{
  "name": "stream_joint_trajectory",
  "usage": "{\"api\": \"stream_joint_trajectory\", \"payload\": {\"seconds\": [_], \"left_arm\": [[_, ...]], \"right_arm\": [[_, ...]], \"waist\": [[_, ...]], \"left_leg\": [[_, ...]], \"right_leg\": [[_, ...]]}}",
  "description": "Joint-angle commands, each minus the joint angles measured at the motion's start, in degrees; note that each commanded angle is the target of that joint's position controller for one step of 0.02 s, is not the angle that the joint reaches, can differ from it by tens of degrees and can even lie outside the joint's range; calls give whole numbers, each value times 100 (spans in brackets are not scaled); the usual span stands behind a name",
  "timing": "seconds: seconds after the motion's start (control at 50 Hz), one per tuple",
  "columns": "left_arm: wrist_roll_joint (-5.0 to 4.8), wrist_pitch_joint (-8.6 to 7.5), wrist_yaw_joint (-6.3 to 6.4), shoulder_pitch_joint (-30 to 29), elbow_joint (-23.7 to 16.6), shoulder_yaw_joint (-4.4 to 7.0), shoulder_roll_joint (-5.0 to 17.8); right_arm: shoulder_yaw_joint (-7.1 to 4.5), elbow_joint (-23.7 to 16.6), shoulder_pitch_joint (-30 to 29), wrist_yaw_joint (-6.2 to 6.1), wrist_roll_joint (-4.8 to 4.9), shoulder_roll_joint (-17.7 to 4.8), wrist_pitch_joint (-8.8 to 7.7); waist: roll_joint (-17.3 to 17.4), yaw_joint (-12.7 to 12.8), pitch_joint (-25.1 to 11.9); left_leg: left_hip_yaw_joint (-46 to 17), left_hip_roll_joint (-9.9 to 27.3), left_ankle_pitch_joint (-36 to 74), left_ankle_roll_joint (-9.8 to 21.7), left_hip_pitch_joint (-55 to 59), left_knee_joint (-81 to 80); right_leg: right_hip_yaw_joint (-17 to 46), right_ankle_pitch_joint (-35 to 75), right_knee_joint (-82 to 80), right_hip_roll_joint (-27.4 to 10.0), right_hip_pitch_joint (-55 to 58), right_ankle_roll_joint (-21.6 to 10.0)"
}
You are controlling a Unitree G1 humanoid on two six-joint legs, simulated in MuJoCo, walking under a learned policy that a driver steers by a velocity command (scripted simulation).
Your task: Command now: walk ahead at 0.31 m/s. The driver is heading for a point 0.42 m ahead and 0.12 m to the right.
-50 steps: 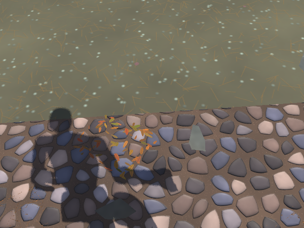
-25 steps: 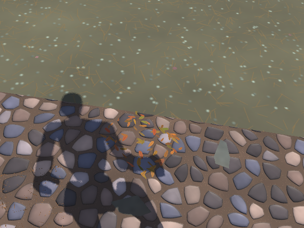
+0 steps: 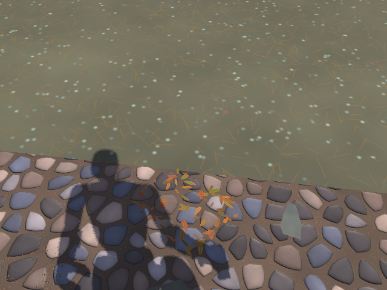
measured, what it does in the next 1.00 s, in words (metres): walks ahead: right foot, then left foot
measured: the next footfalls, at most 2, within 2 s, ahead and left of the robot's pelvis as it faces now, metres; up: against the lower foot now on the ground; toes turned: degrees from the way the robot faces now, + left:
right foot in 0.46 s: +0.38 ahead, -0.13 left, +0.00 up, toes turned -2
left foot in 0.88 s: +0.46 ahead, +0.10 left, +0.00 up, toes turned -1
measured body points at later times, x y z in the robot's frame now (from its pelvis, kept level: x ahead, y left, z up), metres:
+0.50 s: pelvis +0.22 -0.04 -0.01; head +0.26 -0.04 +0.43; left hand +0.46 +0.20 -0.09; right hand +0.16 -0.31 -0.15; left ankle -0.01 +0.10 -0.68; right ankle +0.34 -0.13 -0.73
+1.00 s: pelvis +0.37 -0.03 +0.01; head +0.38 -0.02 +0.46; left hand +0.45 +0.23 -0.13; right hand +0.50 -0.29 -0.10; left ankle +0.42 +0.10 -0.73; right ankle +0.34 -0.13 -0.73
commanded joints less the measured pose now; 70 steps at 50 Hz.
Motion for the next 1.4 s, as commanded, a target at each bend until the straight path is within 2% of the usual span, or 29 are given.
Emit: {"api": "stream_joint_trajectory", "payload": {"seconds": [0.02, 0.04, 0.06, 0.08, 0.1, 0.14, 0.18, 0.22, 0.28, 0.36, 0.4, 0.44, 0.46, 0.48, 0.5, 0.52, 0.54, 0.56, 0.6, 0.68, 0.78, 0.86, 0.88, 0.9, 0.92, 0.94, 0.96, 1.12, 1.4], "left_arm": [[-55, -113, -44, -340, -365, 225, 1049], [-56, -117, -64, -762, -525, 185, 919], [-24, -189, -81, -1124, -752, 124, 701], [63, -327, -78, -1227, -924, 110, 663], [36, -387, -90, -1121, -891, 141, 756], [-161, -372, -190, -1018, -852, 108, 615], [-69, -347, -266, -1336, -974, 95, 492], [9, -321, -381, -1479, -1083, 21, 280], [57, -307, -436, -2113, -1353, -105, 41], [-28, -259, -389, -2274, -1518, 12, 499], [-11, -254, -359, -1841, -1433, 131, 734], [-23, -186, -279, -356, -985, 343, 1047], [36, -146, -214, 586, -788, 432, 1372], [161, -170, -287, 756, -673, 455, 1719], [118, -193, -310, 444, -722, 320, 1149], [110, -223, -301, -162, -808, 250, 936], [132, -251, -311, -576, -868, 201, 789], [171, -278, -338, -804, -867, 167, 646], [274, -338, -364, -910, -749, 125, 521], [291, -361, -272, -991, -487, 112, 655], [252, -149, -157, -724, -238, 137, 894], [144, -13, -139, -702, -120, 53, 736], [150, -8, -137, -496, -52, -18, 548], [257, -38, -144, -197, -25, -69, 416], [254, -48, -146, 378, 75, -73, 317], [244, -5, -111, 57, 87, -89, 411], [214, 59, -89, -241, 54, -58, 572], [155, 239, -1, -374, 227, -36, 638], [164, 300, 50, -351, 579, -48, 593]], "right_arm": [[-92, -331, -165, 75, 61, -393, -296], [-149, -104, 345, 87, 61, -521, -314], [-292, 142, 989, 82, 61, -942, -333], [-462, 297, 1658, 116, 42, -1480, -309], [-314, 262, 1660, 142, -69, -1051, -313], [-169, 184, 1370, 140, -115, -641, -313], [-64, 217, 1257, 116, -59, -471, -237], [-26, 172, 1131, 47, -62, -455, -160], [-57, 117, 1018, -93, -72, -752, -164], [-132, 279, 1226, -106, 22, -920, -235], [-176, 281, 1144, -95, -20, -995, -187], [-160, 243, 1089, -100, -95, -936, -62], [-65, 113, 1214, -111, -202, -702, -40], [175, 114, 2139, -46, -123, 252, -143], [38, 182, 1715, -11, 28, -410, -264], [-63, -5, 1100, -6, 153, -725, -309], [-57, -44, 847, -55, 103, -728, -312], [-105, -43, 724, -103, -1, -718, -270], [-110, -8, 931, -145, -51, -530, -115], [-54, -190, 602, -215, -164, -305, 82], [-37, -339, -235, -185, -106, -425, 169], [-77, -356, -403, -186, -176, -505, 150], [-100, -342, -352, -205, -228, -616, 133], [-154, -359, -293, -246, -233, -918, 135], [-186, -286, -495, -254, -173, -1104, 176], [-119, -283, -634, -197, -136, -673, 202], [-66, -279, -711, -156, -154, -475, 204], [-70, 123, -680, -127, -123, -570, 101], [-63, 643, -827, -177, -121, -503, 255]], "waist": [[-898, -195, 679], [-667, -475, 575], [259, -658, 351], [1473, -879, 47], [1254, -758, 40], [470, -458, 307], [341, -371, 560], [462, -309, 557], [459, -373, 695], [648, -225, 798], [743, 82, 380], [733, 808, -547], [91, 1055, -1255], [-1682, 430, -2195], [-1155, 607, -1756], [-811, 464, -770], [-192, 258, -426], [-56, 88, -223], [-298, -181, -298], [-360, -328, -281], [-290, 10, -303], [-240, -86, -164], [-96, -106, -172], [300, 78, -355], [936, 519, -501], [809, 302, -465], [602, 175, -265], [208, 114, -347], [23, 86, -42]], "left_leg": [[100, 84, 141, 189, -431, -526], [-88, 126, 407, 266, 328, -960], [-1168, 625, 938, 517, 1365, -1399], [-2810, 1575, 2042, 1012, 2785, -1861], [-3378, 2095, 2928, 1330, 3078, -1882], [-2592, 2055, 2985, 1217, 3054, -1884], [-1812, 1810, 3322, 885, 2712, -2209], [-1246, 1474, 3371, 771, 2052, -2533], [-557, 1073, 2961, 650, 825, -2991], [-531, 1460, 3096, 508, 1211, -3058], [-403, 1551, 4810, 345, 1709, -2338], [-124, 1238, 5954, 98, 1399, -436], [-41, 957, 4184, -37, 61, 1353], [-298, -263, -579, -388, -1723, 3483], [-903, -99, -897, -339, -2181, 4193], [-678, 167, -507, -313, -2448, 4317], [-531, 481, -55, -323, -2133, 4082], [-456, 650, 121, -359, -1834, 3778], [-463, 794, 281, -402, -1123, 3322], [-358, 844, 832, -613, -859, 1862], [-273, 725, 1793, -671, -505, 327], [-169, 565, 1861, -516, 61, -899], [-337, 697, 2502, -430, 445, -1366], [-738, 1133, 3693, -271, 962, -1245], [-943, 1307, 3508, 118, 1070, -1057], [-783, 1045, 2651, 60, 625, -1132], [-626, 832, 2359, -99, 462, -1153], [-388, 618, 3624, -151, 621, -813], [-243, 451, 2845, -186, 547, -929]], "right_leg": [[2010, -562, -1642, -1380, -260, -1149], [1382, 383, -1146, -1003, -640, -883], [363, 1480, 276, -256, -1404, -457], [-268, 996, 2025, 322, -2800, -74], [127, -951, 3036, 288, -3659, -70], [306, -602, 3746, -193, -4387, -329], [94, 53, 3279, -524, -4480, -356], [-192, 736, 2539, -484, -3873, -172], [-532, 1963, 740, -146, -2431, 53], [-299, 2455, -232, -3, -1852, -158], [-331, 2210, -243, 159, -1322, -378], [-513, 1929, -188, 366, 508, -673], [699, 1655, 21, -672, 2222, -1001], [3797, 547, -1018, -2146, 3572, -2050], [4292, 463, -1735, -2011, 2995, -1909], [3197, 1379, -1707, -1883, 2023, -1687], [2347, 2597, -1690, -1675, 1156, -1557], [1677, 3519, -1723, -1416, 490, -1461], [1009, 4369, -1926, -1186, -178, -1428], [358, 4874, -2095, -1049, -650, -1518], [300, 3172, -2161, -942, -472, -1324], [506, 1897, -1695, -848, -370, -1059], [458, 1695, -1452, -623, -441, -782], [280, 1370, -1074, -315, -648, -511], [3, 727, -1159, 45, -809, -310], [-127, 692, -1217, 62, -378, -195], [-131, 746, -1186, 69, -405, -174], [-61, 2019, -902, -90, -9, -178], [-75, 1628, -1017, -124, -41, -126]]}}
